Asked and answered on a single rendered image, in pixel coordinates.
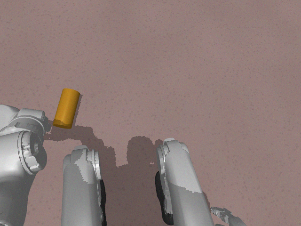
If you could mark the left robot hand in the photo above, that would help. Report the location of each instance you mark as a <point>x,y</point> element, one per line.
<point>7,111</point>

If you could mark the left robot arm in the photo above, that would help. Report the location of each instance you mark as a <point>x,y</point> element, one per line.
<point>22,155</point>

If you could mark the right robot hand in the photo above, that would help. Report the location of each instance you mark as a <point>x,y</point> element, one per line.
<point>227,217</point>

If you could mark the can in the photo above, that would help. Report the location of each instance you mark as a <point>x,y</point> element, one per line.
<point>66,109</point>

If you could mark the right robot foot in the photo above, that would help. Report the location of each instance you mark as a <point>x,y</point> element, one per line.
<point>167,218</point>

